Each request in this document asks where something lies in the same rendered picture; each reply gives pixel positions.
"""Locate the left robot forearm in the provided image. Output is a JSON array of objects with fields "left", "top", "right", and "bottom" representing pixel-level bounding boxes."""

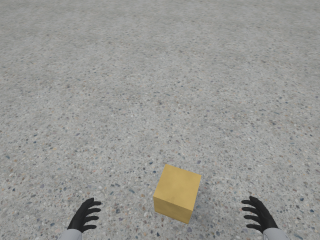
[{"left": 57, "top": 229, "right": 83, "bottom": 240}]

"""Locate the left robot hand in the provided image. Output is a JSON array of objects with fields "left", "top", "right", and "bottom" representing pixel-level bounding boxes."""
[{"left": 67, "top": 197, "right": 102, "bottom": 233}]

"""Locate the right robot forearm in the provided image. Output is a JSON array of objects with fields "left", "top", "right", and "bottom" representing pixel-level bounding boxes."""
[{"left": 262, "top": 227, "right": 290, "bottom": 240}]

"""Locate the right robot hand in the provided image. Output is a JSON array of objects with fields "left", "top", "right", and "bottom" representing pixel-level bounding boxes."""
[{"left": 241, "top": 196, "right": 279, "bottom": 234}]

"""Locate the carton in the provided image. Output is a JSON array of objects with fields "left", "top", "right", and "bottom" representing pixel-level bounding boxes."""
[{"left": 153, "top": 164, "right": 202, "bottom": 224}]

